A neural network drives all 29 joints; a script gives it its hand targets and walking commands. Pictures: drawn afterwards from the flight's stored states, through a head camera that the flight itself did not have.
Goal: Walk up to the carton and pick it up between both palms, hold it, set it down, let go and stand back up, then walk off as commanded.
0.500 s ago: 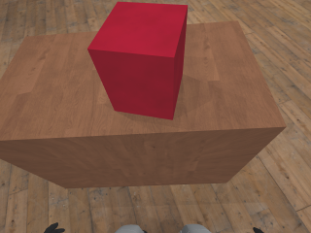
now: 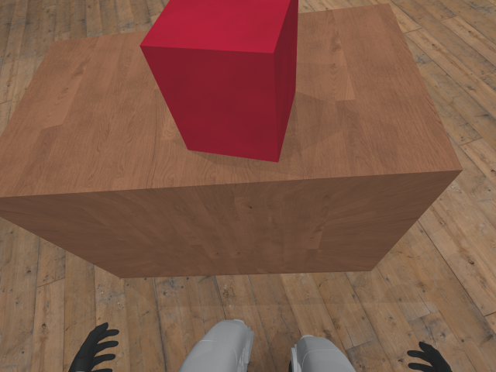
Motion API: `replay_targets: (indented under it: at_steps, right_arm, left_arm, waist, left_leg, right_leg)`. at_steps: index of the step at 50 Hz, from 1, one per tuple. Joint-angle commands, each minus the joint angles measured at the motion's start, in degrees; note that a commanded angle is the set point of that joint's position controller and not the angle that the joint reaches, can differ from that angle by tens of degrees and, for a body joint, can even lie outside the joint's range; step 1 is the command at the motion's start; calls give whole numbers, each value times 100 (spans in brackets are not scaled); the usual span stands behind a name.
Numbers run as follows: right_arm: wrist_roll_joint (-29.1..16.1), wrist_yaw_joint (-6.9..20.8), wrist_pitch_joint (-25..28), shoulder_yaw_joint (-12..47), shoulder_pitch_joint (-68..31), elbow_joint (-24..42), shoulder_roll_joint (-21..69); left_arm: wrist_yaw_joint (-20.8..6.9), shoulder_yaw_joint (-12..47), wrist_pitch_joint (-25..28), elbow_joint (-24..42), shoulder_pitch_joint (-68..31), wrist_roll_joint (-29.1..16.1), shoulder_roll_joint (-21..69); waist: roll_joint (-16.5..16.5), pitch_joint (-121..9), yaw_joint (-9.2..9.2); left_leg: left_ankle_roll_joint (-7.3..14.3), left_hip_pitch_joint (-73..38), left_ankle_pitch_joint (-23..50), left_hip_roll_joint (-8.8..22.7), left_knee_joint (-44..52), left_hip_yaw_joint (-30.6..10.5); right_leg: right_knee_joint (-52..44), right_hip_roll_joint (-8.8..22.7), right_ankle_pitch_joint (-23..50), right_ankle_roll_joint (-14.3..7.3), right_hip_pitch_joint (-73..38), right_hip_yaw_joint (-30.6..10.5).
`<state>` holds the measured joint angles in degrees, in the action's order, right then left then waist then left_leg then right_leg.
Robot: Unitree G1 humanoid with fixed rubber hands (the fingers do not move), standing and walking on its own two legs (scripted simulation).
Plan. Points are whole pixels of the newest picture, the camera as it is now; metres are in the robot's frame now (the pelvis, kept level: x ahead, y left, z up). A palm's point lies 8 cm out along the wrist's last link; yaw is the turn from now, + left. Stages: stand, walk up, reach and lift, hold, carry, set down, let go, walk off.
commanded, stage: walk off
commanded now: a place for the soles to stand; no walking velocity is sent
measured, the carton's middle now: (235, 73) +0.60 +0.05 +0.08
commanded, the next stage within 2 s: none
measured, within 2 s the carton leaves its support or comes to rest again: neither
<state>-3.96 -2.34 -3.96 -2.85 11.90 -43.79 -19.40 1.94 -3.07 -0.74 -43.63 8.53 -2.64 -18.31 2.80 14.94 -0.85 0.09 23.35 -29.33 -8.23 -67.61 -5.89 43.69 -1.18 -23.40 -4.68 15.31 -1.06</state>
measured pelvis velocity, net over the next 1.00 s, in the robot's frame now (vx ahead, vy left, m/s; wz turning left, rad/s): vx -0.20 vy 0.00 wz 0.03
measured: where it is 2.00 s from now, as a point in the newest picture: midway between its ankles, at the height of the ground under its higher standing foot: outside the picture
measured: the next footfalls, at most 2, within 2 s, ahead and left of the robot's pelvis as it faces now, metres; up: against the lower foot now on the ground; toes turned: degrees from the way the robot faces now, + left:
left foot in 0.24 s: +0.05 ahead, +0.17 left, +0.00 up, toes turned -6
right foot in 0.78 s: -0.09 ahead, -0.06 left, +0.00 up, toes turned +8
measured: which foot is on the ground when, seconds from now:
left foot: up 0.00-0.22, down 0.24-0.82, up 0.84-1.00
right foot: down 0.00-0.24, up 0.26-0.76, down 0.78-1.00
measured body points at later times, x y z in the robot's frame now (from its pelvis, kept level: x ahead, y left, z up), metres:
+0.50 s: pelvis -0.05 +0.09 +0.00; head +0.05 +0.09 +0.43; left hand +0.06 +0.42 -0.11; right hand +0.05 -0.21 -0.13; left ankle +0.01 +0.18 -0.72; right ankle -0.14 -0.03 -0.61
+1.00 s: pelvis -0.20 +0.00 +0.00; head -0.15 -0.05 +0.44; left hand -0.11 +0.31 -0.08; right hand -0.10 -0.29 -0.16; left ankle -0.17 +0.16 -0.64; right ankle -0.13 -0.07 -0.72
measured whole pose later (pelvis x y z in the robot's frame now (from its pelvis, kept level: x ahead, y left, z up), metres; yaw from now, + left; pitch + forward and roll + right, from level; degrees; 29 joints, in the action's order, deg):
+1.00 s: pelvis -0.20 +0.00 +0.00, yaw +2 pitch -5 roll +3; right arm -4.0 -2.1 -2.6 -2.9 11.0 -48.1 -21.3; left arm 0.3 -3.5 -2.5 -43.7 12.0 -2.3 -18.5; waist 3.7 11.6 0.7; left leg 1.2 29.6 -24.4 -9.1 -70.6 -8.9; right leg 44.8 -3.5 -18.9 -3.3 20.3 -4.4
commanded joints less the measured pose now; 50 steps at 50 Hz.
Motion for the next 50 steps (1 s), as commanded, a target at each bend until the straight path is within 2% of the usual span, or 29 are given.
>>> replay_targets:
  at_steps: [1,4,6,9,10,11,12,13,14,16,17,19,21,24,26,29,30,33,35,36,38,39,40,41,42,43,44,45,50]
  right_arm:
    - [519,27,79,-525,162,363,-1545]
    - [522,54,143,-473,211,448,-1373]
    - [495,62,188,-471,12,380,-1410]
    - [491,117,245,-505,435,156,-1454]
    - [547,136,275,-494,648,48,-1436]
    - [568,163,328,-554,1072,-28,-1618]
    - [643,103,373,-568,672,134,-1948]
    - [652,96,406,-605,321,327,-2077]
    - [617,118,404,-575,11,384,-2140]
    - [630,54,373,-500,-336,541,-1969]
    - [665,32,379,-465,-191,571,-1663]
    - [618,8,396,-452,-17,511,-1581]
    - [583,-21,423,-464,159,577,-1572]
    - [513,-99,468,-509,486,479,-1603]
    - [541,-131,495,-552,604,523,-1640]
    - [515,-138,481,-493,395,555,-1653]
    - [541,-134,466,-511,426,532,-1642]
    - [562,-108,456,-526,293,681,-1789]
    - [554,-68,384,-511,146,664,-1812]
    - [574,-80,371,-554,-20,685,-1836]
    - [518,-20,343,-570,-427,757,-1899]
    - [529,-40,297,-549,-514,768,-1834]
    - [512,4,264,-498,-119,694,-1589]
    - [480,-35,209,-470,58,599,-1430]
    - [658,-129,188,-543,-199,515,-1628]
    - [670,-106,177,-553,28,299,-1781]
    - [596,-51,160,-524,-62,111,-1775]
    - [541,-45,164,-576,214,9,-1841]
    - [444,66,200,-482,588,-348,-1843]
  left_arm:
    - [41,-555,97,571,86,382,-1895]
    - [41,-539,95,525,53,407,-1948]
    - [36,-514,99,522,93,411,-1951]
    - [-8,-439,-7,655,-331,393,-1950]
    - [-15,-414,-28,563,-435,395,-1954]
    - [-18,-423,-86,572,-574,351,-1785]
    - [-18,-378,-139,592,-367,266,-1572]
    - [28,-424,-195,405,-46,232,-1601]
    - [40,-390,-231,417,156,287,-1740]
    - [47,-447,-250,280,165,366,-1855]
    - [9,-457,-251,251,117,348,-1789]
    - [-9,-404,-273,307,196,280,-1683]
    - [-38,-405,-215,406,245,301,-1691]
    - [-24,-366,-147,381,240,264,-1644]
    - [-62,-348,-147,460,358,262,-1576]
    - [-73,-314,-119,514,366,280,-1611]
    - [-75,-337,-109,477,353,312,-1611]
    - [-108,-353,-105,496,609,357,-1677]
    - [-113,-391,-113,388,775,390,-1731]
    - [-128,-419,-97,333,838,399,-1746]
    - [-157,-470,-46,178,1362,439,-1692]
    - [-197,-476,-32,109,1655,427,-1662]
    - [-178,-471,24,231,1302,468,-1772]
    - [-182,-519,38,354,1017,592,-2129]
    - [-175,-625,-23,487,530,663,-2463]
    - [-138,-633,-44,598,134,650,-2424]
    - [-86,-571,4,597,-53,594,-2261]
    - [-70,-580,81,631,-316,599,-2192]
    - [-79,-600,119,554,-39,430,-1787]
  waist:
    - [-660,-1036,-73]
    - [-642,-1179,-86]
    - [-841,-1020,-124]
    - [-1174,-1081,174]
    - [-950,-1298,289]
    - [-68,-1396,477]
    - [644,-1517,259]
    - [709,-1483,125]
    - [583,-1165,152]
    - [435,-692,120]
    - [154,-747,178]
    - [340,-1064,214]
    - [384,-1346,302]
    - [244,-1849,376]
    - [508,-2142,425]
    - [255,-2139,364]
    - [483,-2251,410]
    - [391,-2365,287]
    - [722,-2190,238]
    - [500,-2174,156]
    - [758,-2337,-144]
    - [605,-2386,-356]
    - [-781,-2190,-243]
    - [-1683,-2055,-117]
    - [-1072,-1491,-141]
    - [-738,-993,-31]
    - [-521,-623,74]
    - [-830,-494,228]
    - [-761,-934,211]
  left_leg:
    - [-123,806,-99,177,-278,-681]
    - [-7,698,-303,369,295,-677]
    - [33,492,-224,550,835,-424]
    - [217,-551,657,663,2536,-259]
    - [308,-1063,1043,782,3424,-493]
    - [499,-1428,2028,1088,4192,-1175]
    - [882,-1307,3174,2031,4545,-2777]
    - [1168,-1083,3252,2519,4663,-3084]
    - [1399,-398,2300,2647,4913,-3029]
    - [1078,-69,1910,2536,5007,-2921]
    - [844,-408,1796,2181,4814,-2590]
    - [827,-1069,2727,2097,4396,-2198]
    - [1185,-1606,3380,2152,4199,-2252]
    - [1121,-2668,4982,2171,3643,-2184]
    - [1191,-2985,5030,2189,3497,-2070]
    - [1474,-2732,5006,2302,3482,-2098]
    - [1492,-2762,5005,2302,3443,-2097]
    - [1607,-2140,4164,2558,3667,-2223]
    - [1535,-1346,3504,2458,3712,-2071]
    - [1446,-1190,3439,2473,3615,-2029]
    - [1118,-534,2420,2281,3376,-1636]
    - [830,37,2106,1832,2814,-1271]
    - [513,513,907,837,1899,-714]
    - [115,1292,-357,-189,782,-265]
    - [21,700,-678,-162,-121,-730]
    - [80,751,-382,-106,-360,-944]
    - [156,831,179,-103,-621,-1063]
    - [108,1074,432,-199,-703,-1213]
    - [-40,1474,620,-186,-727,-1016]
  right_leg:
    - [-1576,1883,3068,-622,-611,-2185]
    - [-1285,1919,3498,-959,-680,-1987]
    - [-1205,1896,3813,-908,-441,-1777]
    - [-770,1414,3417,-544,32,-1164]
    - [-254,1180,2935,-380,379,-1044]
    - [925,582,2021,-49,624,-690]
    - [1905,-368,-47,100,1086,-399]
    - [2657,-583,-1244,203,1096,-481]
    - [2949,-483,-1330,216,981,-560]
    - [3473,-572,-996,266,1090,-1059]
    - [3378,-526,-721,264,1112,-1070]
    - [3376,-560,-639,309,1272,-1207]
    - [3439,-572,-660,343,1422,-1163]
    - [3465,-663,-736,328,1680,-1380]
    - [3249,-591,-772,311,1829,-1448]
    - [2561,-416,-992,350,1570,-1260]
    - [2289,-391,-907,365,1455,-1167]
    - [1830,-203,-977,307,1061,-980]
    - [1678,-224,-1027,323,598,-764]
    - [1186,-37,-838,248,416,-760]
    - [-143,50,-520,78,-473,-652]
    - [-972,194,-216,19,-1065,-1033]
    - [-1726,488,50,-50,-996,-1956]
    - [-2131,1537,919,-366,-696,-3488]
    - [-2732,2191,-252,-827,1136,-4144]
    - [-2909,2071,-1677,-520,1499,-4130]
    - [-2950,1717,-1931,-201,1821,-3876]
    - [-2795,1413,-1626,134,1475,-3447]
    - [-2342,1176,-684,245,-246,-2733]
